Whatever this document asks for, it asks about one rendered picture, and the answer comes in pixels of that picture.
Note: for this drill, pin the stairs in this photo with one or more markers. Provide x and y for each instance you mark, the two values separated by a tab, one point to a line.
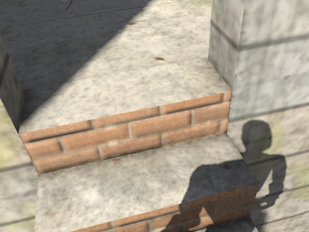
167	168

